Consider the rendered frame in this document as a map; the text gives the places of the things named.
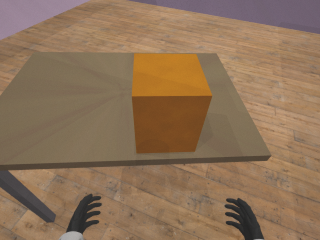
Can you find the right robot hand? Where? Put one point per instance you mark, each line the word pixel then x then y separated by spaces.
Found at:
pixel 248 225

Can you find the table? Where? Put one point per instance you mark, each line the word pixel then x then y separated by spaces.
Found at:
pixel 74 110

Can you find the carton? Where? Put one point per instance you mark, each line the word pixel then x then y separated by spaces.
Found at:
pixel 170 101

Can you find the left robot hand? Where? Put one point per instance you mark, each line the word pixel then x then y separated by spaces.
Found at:
pixel 78 221

